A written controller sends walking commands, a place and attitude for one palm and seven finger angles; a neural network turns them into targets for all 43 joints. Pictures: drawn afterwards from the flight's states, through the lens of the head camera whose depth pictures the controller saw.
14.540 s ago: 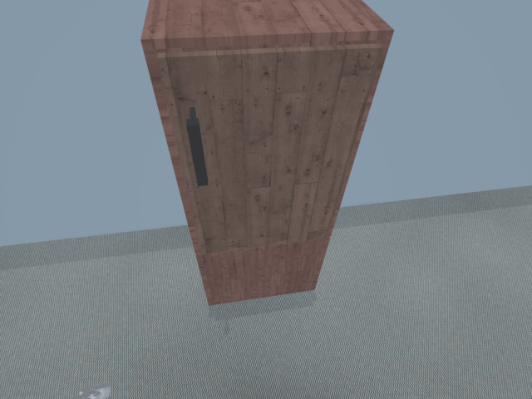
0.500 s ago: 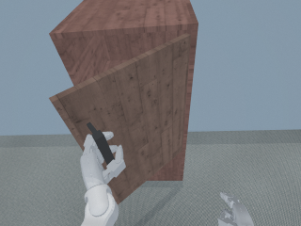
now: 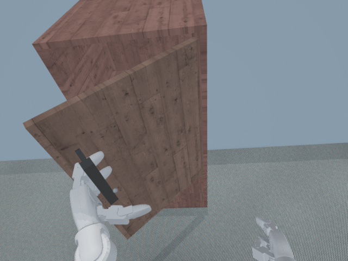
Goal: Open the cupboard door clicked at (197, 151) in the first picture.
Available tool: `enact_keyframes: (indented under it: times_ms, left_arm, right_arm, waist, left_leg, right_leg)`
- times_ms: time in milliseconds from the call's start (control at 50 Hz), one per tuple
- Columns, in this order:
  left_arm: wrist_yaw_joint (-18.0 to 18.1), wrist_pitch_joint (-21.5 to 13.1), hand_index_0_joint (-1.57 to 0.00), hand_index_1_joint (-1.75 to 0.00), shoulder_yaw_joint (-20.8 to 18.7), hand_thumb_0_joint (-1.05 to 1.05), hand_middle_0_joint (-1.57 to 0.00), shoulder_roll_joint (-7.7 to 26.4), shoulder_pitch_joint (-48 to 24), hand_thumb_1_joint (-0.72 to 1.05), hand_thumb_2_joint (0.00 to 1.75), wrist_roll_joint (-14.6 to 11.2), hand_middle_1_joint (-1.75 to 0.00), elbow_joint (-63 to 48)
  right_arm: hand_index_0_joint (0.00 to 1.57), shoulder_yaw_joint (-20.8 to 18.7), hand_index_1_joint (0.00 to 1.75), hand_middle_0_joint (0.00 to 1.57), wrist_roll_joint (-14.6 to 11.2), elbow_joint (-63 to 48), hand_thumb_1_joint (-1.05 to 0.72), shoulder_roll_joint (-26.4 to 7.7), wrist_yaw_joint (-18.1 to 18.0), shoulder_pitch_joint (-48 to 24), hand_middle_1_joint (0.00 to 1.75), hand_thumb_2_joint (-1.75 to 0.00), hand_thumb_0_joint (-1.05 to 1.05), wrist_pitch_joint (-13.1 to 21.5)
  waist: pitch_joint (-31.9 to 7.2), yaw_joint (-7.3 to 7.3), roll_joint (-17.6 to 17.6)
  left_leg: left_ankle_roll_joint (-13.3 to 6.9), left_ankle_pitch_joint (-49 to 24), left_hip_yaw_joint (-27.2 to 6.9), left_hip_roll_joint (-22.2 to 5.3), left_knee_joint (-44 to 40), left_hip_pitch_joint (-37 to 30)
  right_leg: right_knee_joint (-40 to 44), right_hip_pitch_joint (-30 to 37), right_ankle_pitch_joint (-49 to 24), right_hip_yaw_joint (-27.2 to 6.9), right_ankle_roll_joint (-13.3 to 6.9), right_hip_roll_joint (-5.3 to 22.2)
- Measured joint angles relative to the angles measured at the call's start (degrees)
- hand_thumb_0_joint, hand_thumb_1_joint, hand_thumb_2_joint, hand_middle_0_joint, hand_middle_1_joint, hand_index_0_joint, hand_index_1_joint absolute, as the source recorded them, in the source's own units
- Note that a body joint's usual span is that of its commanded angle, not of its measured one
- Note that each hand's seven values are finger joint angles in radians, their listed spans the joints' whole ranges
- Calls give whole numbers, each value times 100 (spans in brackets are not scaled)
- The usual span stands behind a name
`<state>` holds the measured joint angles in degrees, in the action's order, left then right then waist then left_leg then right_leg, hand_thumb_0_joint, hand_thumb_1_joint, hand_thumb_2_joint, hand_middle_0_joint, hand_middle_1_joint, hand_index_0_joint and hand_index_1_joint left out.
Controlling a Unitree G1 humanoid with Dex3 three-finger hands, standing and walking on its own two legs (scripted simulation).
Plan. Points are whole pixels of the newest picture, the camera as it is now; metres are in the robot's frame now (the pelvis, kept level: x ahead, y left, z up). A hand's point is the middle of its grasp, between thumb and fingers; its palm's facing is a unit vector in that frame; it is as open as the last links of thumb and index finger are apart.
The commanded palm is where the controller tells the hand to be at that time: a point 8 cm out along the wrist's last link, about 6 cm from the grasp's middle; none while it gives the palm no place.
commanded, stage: open thumb and fingers to let go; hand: left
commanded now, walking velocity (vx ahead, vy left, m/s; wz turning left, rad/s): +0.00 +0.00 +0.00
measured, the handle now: (97, 177) +0.28 +0.18 +0.09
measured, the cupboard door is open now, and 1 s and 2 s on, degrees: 42 54 54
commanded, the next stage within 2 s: slide the hand sideways off the handle in 0.10 s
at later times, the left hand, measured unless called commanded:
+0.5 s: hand (115, 213) +0.20 +0.12 +0.09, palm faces +0.10 -0.99 -0.12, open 16.1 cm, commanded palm +0.16 +0.19 +0.09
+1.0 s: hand out of the picture +0.01 +0.02 -0.16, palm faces +0.30 -0.86 -0.40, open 16.1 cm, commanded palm none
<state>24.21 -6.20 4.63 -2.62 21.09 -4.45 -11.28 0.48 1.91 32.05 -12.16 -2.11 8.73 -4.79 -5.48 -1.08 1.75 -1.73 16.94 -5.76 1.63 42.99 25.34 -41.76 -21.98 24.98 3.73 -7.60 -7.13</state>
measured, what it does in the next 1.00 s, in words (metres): steps to the right, turning left: right foot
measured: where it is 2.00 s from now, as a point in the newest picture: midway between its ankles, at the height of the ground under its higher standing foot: outside the picture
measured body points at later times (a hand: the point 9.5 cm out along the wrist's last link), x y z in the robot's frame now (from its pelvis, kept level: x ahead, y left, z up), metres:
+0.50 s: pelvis -0.03 -0.07 -0.02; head +0.00 -0.15 +0.42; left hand +0.19 +0.17 +0.10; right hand +0.18 -0.29 -0.13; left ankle -0.05 +0.18 -0.67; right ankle -0.04 +0.03 -0.70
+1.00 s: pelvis -0.11 -0.18 -0.10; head -0.15 -0.32 +0.32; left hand +0.00 +0.07 -0.14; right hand -0.01 -0.42 -0.31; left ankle -0.11 -0.06 -0.64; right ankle -0.06 -0.26 -0.71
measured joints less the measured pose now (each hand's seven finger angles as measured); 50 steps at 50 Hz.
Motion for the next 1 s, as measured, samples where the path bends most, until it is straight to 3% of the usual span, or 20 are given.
enact_keyframes:
  times_ms: [240, 340, 460, 620, 640, 680, 700, 720, 740, 760, 780, 800, 820, 840, 860, 880, 900, 940, 960, 1000]
  left_arm:
    - [-513, -215, -37, -68, -361, -1, -40, 244, 172, -50, 30, -307, -64, -27]
    - [-1984, -443, -25, -58, -890, -1, -35, 919, 246, -50, 30, -480, -51, 66]
    - [-3500, -472, -16, -46, -1462, -1, -26, 1447, -87, -50, 30, -1303, -39, 450]
    - [-4234, -266, -18, -41, -2479, -1, -25, 1820, -722, -50, 30, -1904, -35, 1555]
    - [-4030, -325, -17, -40, -2525, -1, -26, 1888, -793, -50, 30, -1537, -36, 1738]
    - [-3522, -236, -20, -48, -2577, -1, -34, 1870, -1097, -50, 30, -944, -40, 2118]
    - [-3246, -77, -22, -52, -2632, -1, -37, 1871, -1241, -50, 30, -722, -41, 2229]
    - [-2981, 92, -23, -55, -2700, -1, -39, 1901, -1337, -50, 30, -588, -42, 2312]
    - [-2780, 274, -24, -57, -2738, -1, -42, 1924, -1432, -50, 30, -542, -43, 2420]
    - [-2628, 434, -25, -60, -2704, -1, -45, 1929, -1584, -50, 30, -504, -44, 2598]
    - [-2525, 522, -25, -62, -2597, -1, -47, 1917, -1783, -50, 30, -395, -45, 2805]
    - [-2496, 569, -25, -63, -2473, -1, -50, 1926, -1973, -50, 30, -233, -47, 2910]
    - [-2483, 534, -23, -62, -2393, -1, -51, 2048, -2144, -50, 30, -27, -47, 2891]
    - [-2445, 421, -22, -61, -2348, -1, -51, 2059, -2365, -50, 30, 192, -47, 2917]
    - [-2405, 402, -21, -58, -2236, -1, -49, 1867, -2521, -49, 30, 374, -46, 3042]
    - [-2343, 435, -20, -55, -2111, 0, -45, 1573, -2522, -49, 30, 490, -45, 3207]
    - [-2367, 543, -19, -52, -1923, 0, -41, 1299, -2362, -49, 30, 580, -43, 3426]
    - [-2354, 773, -17, -47, -1603, 0, -34, 864, -1777, -49, 30, 742, -40, 3996]
    - [-2306, 887, -17, -44, -1468, 0, -31, 667, -1472, -49, 30, 788, -38, 4358]
    - [-2229, 1101, -16, -40, -1188, -1, -26, 296, -902, -48, 30, 813, -36, 5112]
  right_arm:
    - [20, -6, 30, 20, -30, 66, -91, -47, -58, -75, 30, -90, 1, 60]
    - [20, 46, 30, 20, -151, -7, -91, -100, -83, -36, 30, -90, 1, 86]
    - [20, 42, 30, 20, -312, 56, -91, -270, -209, -100, 30, -90, 1, 411]
    - [20, 86, 30, 20, -357, -21, -91, -314, -228, -337, 30, -90, 1, 698]
    - [20, 27, 30, 20, -328, -10, -91, -330, -219, -340, 30, -90, 1, 750]
    - [20, -239, 30, 20, -212, 183, -91, -371, -182, -290, 30, -90, 1, 681]
    - [21, -347, 30, 20, -188, 264, -91, -400, -188, -232, 30, -90, 1, 569]
    - [21, -431, 30, 20, -175, 252, -91, -468, -223, -114, 30, -90, 0, 476]
    - [21, -548, 30, 20, -155, 134, -91, -616, -302, 100, 30, -90, 0, 415]
    - [21, -709, 30, 20, -105, 65, -91, -827, -417, 342, 30, -90, 0, 422]
    - [20, -886, 30, 20, 10, 154, -91, -1052, -495, 516, 30, -90, 0, 406]
    - [20, -1028, 30, 20, 153, 368, -91, -1214, -504, 624, 30, -90, 0, 314]
    - [20, -1110, 30, 20, 236, 650, -91, -1205, -489, 642, 30, -90, 0, 224]
    - [20, -1153, 30, 20, 254, 943, -91, -1189, -465, 577, 30, -90, 0, 159]
    - [20, -1123, 30, 20, 245, 1208, -91, -1289, -427, 546, 30, -90, 1, 107]
    - [20, -1078, 30, 19, 246, 1412, -91, -1400, -359, 609, 30, -90, 1, 31]
    - [19, -1078, 30, 19, 255, 1572, -92, -1421, -279, 712, 30, -90, 1, -80]
    - [19, -974, 30, 19, 298, 1748, -92, -1257, -145, 770, 30, -90, 1, -272]
    - [19, -889, 30, 19, 320, 1743, -92, -1121, -91, 772, 30, -90, 1, -315]
    - [19, -725, 30, 19, 323, 1684, -92, -804, -13, 798, 30, -90, 1, -310]
  waist:
    - [38, -52, -33]
    - [65, -55, -89]
    - [158, 26, -80]
    - [440, 126, -561]
    - [507, 196, -520]
    - [714, 338, -338]
    - [801, 404, -287]
    - [812, 532, -166]
    - [719, 727, 154]
    - [585, 883, 603]
    - [489, 927, 1050]
    - [368, 883, 1274]
    - [247, 729, 1124]
    - [394, 625, 999]
    - [697, 653, 1099]
    - [914, 756, 1312]
    - [951, 808, 1459]
    - [907, 933, 1487]
    - [906, 1008, 1454]
    - [920, 1114, 1357]
  left_leg:
    - [-8, -31, -3, 40, 221, 116]
    - [-23, 59, 123, 35, 396, 212]
    - [272, 591, 98, -10, 999, 530]
    - [532, 1032, 170, 23, 2016, 1031]
    - [462, 1189, 187, -52, 2044, 1049]
    - [198, 1644, 466, -257, 1715, 831]
    - [49, 1811, 754, -349, 1442, 650]
    - [-207, 1805, 1017, -487, 1156, 521]
    - [-512, 1179, 1029, -698, 997, 558]
    - [-549, 329, 937, -1009, 930, 698]
    - [-292, -201, 884, -1365, 934, 828]
    - [71, 137, 769, -1469, 1154, 1006]
    - [256, 797, 619, -1323, 1716, 1323]
    - [304, 1178, 296, -1107, 2611, 1654]
    - [236, 1373, -18, -870, 3474, 1807]
    - [192, 1514, -175, -641, 4135, 1823]
    - [199, 1605, -117, -414, 4693, 1783]
    - [220, 1499, 300, -39, 5372, 1561]
    - [234, 1418, 492, 70, 5458, 1382]
    - [237, 1365, 689, 208, 5227, 948]
  right_leg:
    - [-102, -145, 29, 32, 161, -55]
    - [-299, -407, -60, 152, 516, -96]
    - [-508, -645, 122, 310, 531, -80]
    - [-756, -799, -24, -143, 976, 246]
    - [-654, -695, -33, -131, 977, 244]
    - [-397, -393, -223, 88, 1498, 253]
    - [-576, -453, -491, 113, 1973, 233]
    - [-1506, -828, -842, 29, 2458, 111]
    - [-3254, -1387, 38, -134, 2248, -93]
    - [-4992, -1788, 1099, -356, 1182, -200]
    - [-5576, -1761, 1697, -667, -182, -112]
    - [-4878, -1473, 1735, -1075, -737, 220]
    - [-3740, -1186, 1525, -1591, -425, 596]
    - [-3993, -1237, 1876, -1628, 322, 658]
    - [-4500, -1192, 2197, -1427, 965, 639]
    - [-4737, -999, 2364, -1121, 1199, 617]
    - [-4791, -843, 2401, -902, 1075, 598]
    - [-4632, -675, 2216, -717, 541, 555]
    - [-4454, -619, 2076, -674, 431, 512]
    - [-3913, -516, 1708, -613, 512, 384]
